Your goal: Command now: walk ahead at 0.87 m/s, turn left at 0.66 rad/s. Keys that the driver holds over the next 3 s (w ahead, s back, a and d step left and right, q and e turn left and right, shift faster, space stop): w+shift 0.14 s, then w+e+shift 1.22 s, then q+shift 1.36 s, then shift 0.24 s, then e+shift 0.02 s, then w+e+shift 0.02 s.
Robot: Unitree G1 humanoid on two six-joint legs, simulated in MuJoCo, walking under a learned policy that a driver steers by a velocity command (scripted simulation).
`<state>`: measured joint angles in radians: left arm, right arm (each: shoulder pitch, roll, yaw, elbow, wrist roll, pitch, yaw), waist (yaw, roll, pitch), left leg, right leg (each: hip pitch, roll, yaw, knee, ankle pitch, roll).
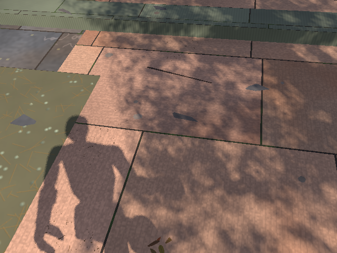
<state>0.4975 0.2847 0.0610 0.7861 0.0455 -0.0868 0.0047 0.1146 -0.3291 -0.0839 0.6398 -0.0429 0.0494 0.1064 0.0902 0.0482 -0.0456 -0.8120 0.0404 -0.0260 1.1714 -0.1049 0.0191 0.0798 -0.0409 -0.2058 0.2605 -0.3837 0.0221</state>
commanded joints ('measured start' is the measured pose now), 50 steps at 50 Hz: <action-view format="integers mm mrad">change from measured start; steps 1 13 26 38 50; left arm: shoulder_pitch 31 -146 -363 -134 -120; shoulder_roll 99 71 11 146 266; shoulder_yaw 13 -11 -37 32 82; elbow -11 -23 -62 32 10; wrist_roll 6 -68 -40 -31 -36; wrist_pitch -20 -15 51 27 0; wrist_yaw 6 -14 -87 -2 -18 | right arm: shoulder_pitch -236 264 259 52 47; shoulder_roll -17 -118 -49 -31 -119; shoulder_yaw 16 -18 36 84 51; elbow -118 114 205 -15 -69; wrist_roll -1 -19 29 -43 24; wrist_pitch -32 -107 -184 -131 -138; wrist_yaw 15 -98 -130 -108 -120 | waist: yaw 17 -166 -35 -147 -142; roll -139 -99 27 86 -102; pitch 239 30 161 166 -94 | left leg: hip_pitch -137 875 799 122 718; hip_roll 0 266 102 63 -68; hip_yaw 44 -357 319 -78 9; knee -182 -910 -1004 156 -663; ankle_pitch -8 -252 1050 -248 -1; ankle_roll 40 160 -46 -66 -30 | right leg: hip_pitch -21 -808 -624 -405 -197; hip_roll -234 -77 59 -61 56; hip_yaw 110 303 -10 784 599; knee -201 1126 512 -100 350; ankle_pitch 119 144 531 -32 876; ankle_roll -101 -127 -173 -403 -186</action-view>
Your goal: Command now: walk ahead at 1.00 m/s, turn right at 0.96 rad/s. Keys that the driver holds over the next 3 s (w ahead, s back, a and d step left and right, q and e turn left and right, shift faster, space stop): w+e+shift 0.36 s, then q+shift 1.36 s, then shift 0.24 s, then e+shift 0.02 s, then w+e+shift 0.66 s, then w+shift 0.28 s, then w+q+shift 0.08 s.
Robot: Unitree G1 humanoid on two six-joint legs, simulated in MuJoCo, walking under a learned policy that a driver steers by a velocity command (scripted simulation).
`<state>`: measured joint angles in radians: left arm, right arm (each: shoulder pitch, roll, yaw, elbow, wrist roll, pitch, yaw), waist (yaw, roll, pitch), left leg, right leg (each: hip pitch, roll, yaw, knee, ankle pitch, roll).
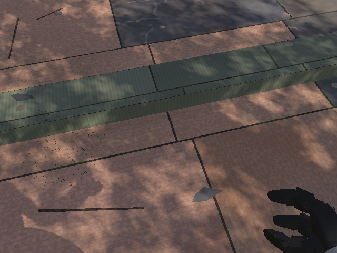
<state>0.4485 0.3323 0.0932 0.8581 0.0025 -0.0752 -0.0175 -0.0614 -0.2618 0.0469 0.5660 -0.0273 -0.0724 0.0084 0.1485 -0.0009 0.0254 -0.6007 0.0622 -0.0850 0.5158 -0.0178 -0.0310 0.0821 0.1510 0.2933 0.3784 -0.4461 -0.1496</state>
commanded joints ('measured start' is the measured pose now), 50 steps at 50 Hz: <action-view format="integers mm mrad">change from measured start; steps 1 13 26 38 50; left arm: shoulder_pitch -143 -405 -97 -427 -278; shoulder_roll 206 -2 155 27 21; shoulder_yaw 46 -66 -15 -34 -37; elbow -82 -302 -193 -133 -179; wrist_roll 11 32 30 14 31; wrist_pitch -22 72 25 8 75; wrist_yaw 1 -66 6 60 28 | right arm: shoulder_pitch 456 423 561 375 416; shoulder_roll -239 -88 -232 -45 -248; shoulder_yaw -107 -96 -104 -118 -193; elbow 59 216 243 168 77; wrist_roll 2 1 106 44 32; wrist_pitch -21 -56 -58 47 99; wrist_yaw -40 -1 -22 -22 -2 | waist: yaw -333 -131 27 -181 -196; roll -42 83 8 -60 35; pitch -267 31 -612 -70 -207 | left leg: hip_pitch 763 496 -8 92 581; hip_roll -21 197 -70 50 238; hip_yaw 29 129 -157 109 -475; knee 41 -361 1111 360 -178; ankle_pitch -177 47 -568 32 208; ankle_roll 37 74 30 -35 424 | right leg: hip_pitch -334 -895 446 -300 -739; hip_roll -102 -253 -595 -324 -158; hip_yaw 70 -258 266 -491 -210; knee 492 864 145 -108 1006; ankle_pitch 854 341 1195 855 -138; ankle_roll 6 52 -314 -61 195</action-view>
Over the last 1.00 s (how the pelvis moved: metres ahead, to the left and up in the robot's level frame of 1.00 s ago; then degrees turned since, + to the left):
0.89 0.04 -0.01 -30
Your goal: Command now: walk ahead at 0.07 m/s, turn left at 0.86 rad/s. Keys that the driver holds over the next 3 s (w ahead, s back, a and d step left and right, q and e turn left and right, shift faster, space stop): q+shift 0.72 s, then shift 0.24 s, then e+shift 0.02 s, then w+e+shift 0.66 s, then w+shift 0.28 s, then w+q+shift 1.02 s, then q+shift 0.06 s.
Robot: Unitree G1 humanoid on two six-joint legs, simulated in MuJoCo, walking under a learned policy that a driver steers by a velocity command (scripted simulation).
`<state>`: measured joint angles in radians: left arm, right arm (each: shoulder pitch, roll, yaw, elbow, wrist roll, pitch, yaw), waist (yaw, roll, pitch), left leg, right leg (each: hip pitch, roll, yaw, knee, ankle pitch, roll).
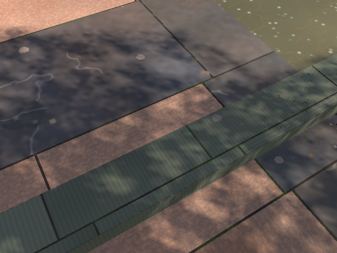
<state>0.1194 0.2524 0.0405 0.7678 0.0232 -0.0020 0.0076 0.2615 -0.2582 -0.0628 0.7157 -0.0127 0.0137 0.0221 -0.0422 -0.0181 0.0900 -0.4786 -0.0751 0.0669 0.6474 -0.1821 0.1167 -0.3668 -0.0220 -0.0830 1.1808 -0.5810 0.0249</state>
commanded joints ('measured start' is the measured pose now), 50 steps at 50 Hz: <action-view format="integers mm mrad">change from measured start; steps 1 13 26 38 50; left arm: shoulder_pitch -1 -49 -106 -14 160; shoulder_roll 104 94 139 235 99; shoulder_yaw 17 46 57 101 37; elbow -95 -89 -162 -119 -26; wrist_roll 11 -39 -10 -44 23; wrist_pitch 0 -21 -8 -9 42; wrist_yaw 9 39 66 13 -10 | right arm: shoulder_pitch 45 -88 -64 -121 -76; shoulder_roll -190 -211 -184 -146 -98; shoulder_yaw -64 -91 -71 -55 -5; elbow -67 -170 -189 -238 -149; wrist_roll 12 29 39 33 -23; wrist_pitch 26 25 39 54 -2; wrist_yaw -19 -80 -22 -2 -38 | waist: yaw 21 16 11 52 60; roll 7 160 -69 -157 159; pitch -160 -192 -100 -186 -261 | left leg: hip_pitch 350 207 -230 81 345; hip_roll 310 137 62 122 253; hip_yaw -545 -588 -137 11 -194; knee -346 -360 622 23 -341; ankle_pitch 238 -197 -151 -142 258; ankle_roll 213 54 -202 -147 69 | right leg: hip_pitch -289 -86 190 271 -128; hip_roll -16 109 -197 -298 -33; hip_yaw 162 240 258 24 36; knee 94 -474 -893 -788 -133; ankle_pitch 76 287 531 687 238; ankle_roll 19 53 -198 -178 40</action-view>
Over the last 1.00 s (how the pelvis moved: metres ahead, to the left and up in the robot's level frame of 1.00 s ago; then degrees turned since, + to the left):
0.67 -0.06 -0.01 -6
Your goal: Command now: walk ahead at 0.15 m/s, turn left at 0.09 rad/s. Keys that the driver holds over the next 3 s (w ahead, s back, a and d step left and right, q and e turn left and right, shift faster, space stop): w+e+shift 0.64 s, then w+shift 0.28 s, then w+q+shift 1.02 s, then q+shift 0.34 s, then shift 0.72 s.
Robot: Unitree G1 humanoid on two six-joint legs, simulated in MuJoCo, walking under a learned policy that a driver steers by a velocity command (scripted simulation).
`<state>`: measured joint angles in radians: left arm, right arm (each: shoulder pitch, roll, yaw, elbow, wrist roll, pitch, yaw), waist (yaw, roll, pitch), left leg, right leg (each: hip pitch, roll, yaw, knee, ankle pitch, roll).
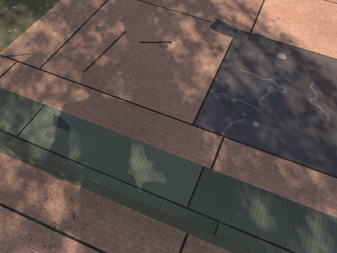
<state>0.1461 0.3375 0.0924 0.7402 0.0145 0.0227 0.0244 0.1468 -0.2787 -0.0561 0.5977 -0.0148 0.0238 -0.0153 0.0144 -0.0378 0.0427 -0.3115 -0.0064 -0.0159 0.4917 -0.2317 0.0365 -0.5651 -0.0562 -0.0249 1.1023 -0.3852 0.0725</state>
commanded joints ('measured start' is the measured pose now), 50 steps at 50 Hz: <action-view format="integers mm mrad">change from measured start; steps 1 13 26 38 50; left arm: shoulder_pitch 132 230 333 -130 328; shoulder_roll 9 20 113 -104 223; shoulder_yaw -19 -16 18 -71 4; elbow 5 41 57 -156 -117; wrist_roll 32 -10 -17 18 47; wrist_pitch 29 -18 -93 -90 -61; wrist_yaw -52 -99 -32 -20 -36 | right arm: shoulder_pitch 74 -48 -271 388 303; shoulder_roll -94 -159 -55 -23 -103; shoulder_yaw -17 -43 44 8 -29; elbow -10 21 -69 210 206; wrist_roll -24 -26 -27 -85 18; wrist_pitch -10 -63 -78 -129 -182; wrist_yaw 12 10 61 18 61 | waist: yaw -15 90 68 -131 206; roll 226 49 -25 103 -283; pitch -176 49 44 11 -457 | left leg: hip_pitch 172 -18 -385 546 -222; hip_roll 182 266 -10 395 -27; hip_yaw -128 45 51 -428 -29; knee -249 -217 261 -205 1023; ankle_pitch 3 -435 92 55 -107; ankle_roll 140 60 -103 190 25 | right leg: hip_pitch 74 370 503 -652 796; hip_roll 5 41 -9 73 -204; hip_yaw -39 -119 361 132 580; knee -112 -577 -927 797 -420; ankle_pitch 48 38 380 -139 14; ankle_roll -21 -220 -319 -221 -281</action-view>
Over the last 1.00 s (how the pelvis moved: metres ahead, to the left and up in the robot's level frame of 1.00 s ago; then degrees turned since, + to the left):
0.03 -0.02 0.03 50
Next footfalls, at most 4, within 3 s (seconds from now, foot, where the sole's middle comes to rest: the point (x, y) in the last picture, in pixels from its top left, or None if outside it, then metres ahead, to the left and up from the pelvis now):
0.28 right None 0.08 -0.10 -0.78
0.58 left None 0.40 0.01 -0.78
0.98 right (276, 203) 0.61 -0.42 -0.68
1.42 left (285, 120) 1.03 -0.54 -0.68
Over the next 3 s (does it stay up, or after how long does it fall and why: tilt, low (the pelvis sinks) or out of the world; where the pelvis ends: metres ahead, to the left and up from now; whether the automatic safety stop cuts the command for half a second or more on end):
stays up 1.72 -0.64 0.09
